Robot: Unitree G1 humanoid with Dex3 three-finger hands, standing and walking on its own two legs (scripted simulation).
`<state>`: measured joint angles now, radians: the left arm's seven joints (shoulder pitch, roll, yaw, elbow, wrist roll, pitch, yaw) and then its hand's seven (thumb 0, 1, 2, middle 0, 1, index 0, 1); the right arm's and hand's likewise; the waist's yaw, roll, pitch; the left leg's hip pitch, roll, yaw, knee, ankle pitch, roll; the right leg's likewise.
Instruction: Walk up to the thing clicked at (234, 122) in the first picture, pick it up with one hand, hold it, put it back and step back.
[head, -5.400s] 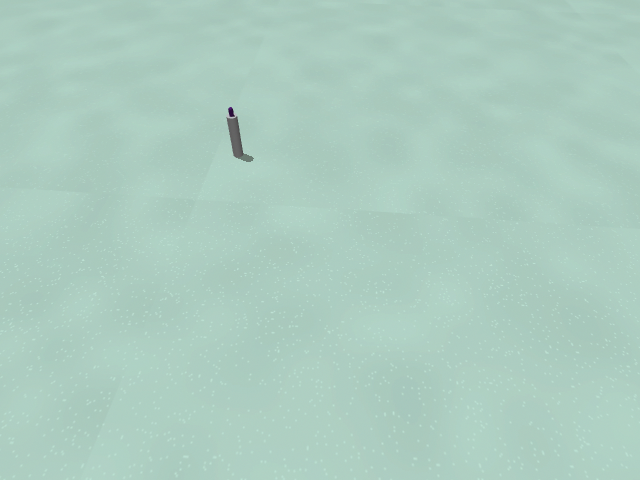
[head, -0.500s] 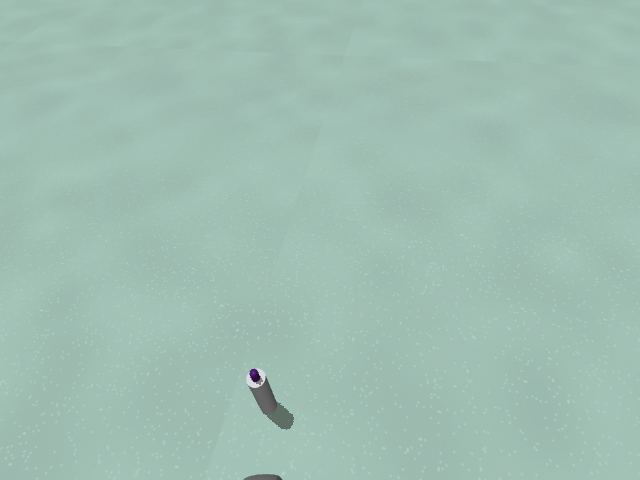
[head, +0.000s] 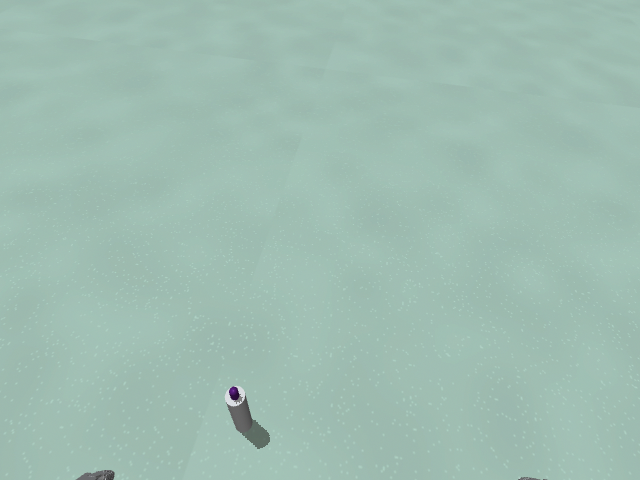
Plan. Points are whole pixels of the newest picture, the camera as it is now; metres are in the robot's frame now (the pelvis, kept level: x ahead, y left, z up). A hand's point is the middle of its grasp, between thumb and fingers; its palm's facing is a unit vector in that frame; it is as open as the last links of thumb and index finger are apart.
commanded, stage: walk up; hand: left
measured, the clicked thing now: (238, 408) +0.41 +0.18 -0.64
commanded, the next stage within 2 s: stand in 0.84 s
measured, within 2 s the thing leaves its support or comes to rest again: neither
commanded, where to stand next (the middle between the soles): +0.04 +0.00 m, yaw +1 degrees
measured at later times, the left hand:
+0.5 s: hand out of the picture +0.08 +0.25 -0.15, palm faces +0.01 -0.94 -0.35, open 7.4 cm
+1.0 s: hand out of the picture +0.09 +0.25 -0.15, palm faces -0.01 -0.94 -0.34, open 7.4 cm
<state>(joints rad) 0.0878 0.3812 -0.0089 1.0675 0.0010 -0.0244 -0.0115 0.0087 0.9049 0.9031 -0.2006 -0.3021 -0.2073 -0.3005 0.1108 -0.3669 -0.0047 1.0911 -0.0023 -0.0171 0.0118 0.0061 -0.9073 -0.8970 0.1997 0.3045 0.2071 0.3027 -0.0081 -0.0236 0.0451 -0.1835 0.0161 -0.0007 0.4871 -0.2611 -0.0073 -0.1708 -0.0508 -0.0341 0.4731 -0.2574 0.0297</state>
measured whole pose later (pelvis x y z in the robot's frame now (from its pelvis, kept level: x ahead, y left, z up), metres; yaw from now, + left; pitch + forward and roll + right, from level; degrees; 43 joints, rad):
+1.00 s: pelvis +0.00 -0.01 +0.01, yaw +1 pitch -3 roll +0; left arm 0.07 0.36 0.01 1.13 0.00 -0.01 -0.01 0.01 0.91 0.90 -0.20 -0.30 -0.21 -0.30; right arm 0.07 -0.35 0.00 1.13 0.00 -0.01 0.00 0.01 -0.91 -0.90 0.20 0.30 0.21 0.30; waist -0.01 0.00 0.08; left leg -0.12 0.01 -0.01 0.35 -0.19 -0.02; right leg -0.10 -0.05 -0.05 0.35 -0.20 0.03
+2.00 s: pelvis -0.01 -0.02 +0.01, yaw +0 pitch -3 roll +0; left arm 0.10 0.35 -0.01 1.13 0.01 -0.01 -0.02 0.01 0.90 0.90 -0.20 -0.30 -0.21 -0.30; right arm 0.12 -0.35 0.01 1.14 -0.01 0.00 0.01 0.01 -0.91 -0.90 0.20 0.30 0.21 0.30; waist -0.01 0.00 0.06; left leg -0.12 0.04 -0.01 0.32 -0.16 -0.04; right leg -0.12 -0.03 -0.05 0.34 -0.17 0.01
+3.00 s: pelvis +0.00 -0.02 +0.01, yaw +0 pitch -2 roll +0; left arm 0.11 0.36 -0.01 1.12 0.01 -0.01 -0.01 0.01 0.90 0.90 -0.20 -0.30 -0.21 -0.30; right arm 0.11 -0.35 0.01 1.14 -0.01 0.00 0.01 0.01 -0.91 -0.90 0.20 0.30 0.21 0.30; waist -0.01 0.00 0.05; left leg -0.11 0.04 -0.01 0.31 -0.17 -0.04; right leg -0.11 -0.03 -0.04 0.33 -0.18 0.01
